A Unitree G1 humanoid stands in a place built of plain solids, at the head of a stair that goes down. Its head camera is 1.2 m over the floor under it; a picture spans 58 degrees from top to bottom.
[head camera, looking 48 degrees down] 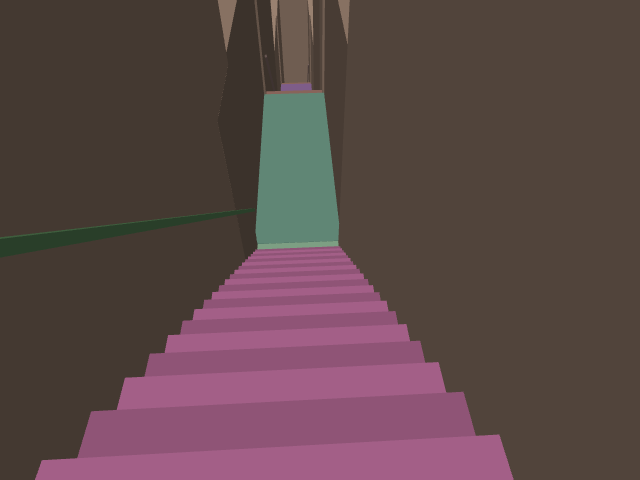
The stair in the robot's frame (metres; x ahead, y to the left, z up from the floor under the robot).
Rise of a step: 0.21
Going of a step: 0.22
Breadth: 1.40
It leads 3 degrees to the left of straight ahead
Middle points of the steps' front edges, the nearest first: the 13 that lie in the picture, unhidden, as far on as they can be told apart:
0.42 0.14 -0.21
0.64 0.15 -0.42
0.87 0.16 -0.63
1.09 0.17 -0.84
1.32 0.19 -1.05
1.54 0.20 -1.26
1.77 0.21 -1.47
1.99 0.22 -1.68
2.21 0.23 -1.89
2.44 0.25 -2.10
2.66 0.26 -2.31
2.89 0.27 -2.52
3.11 0.28 -2.73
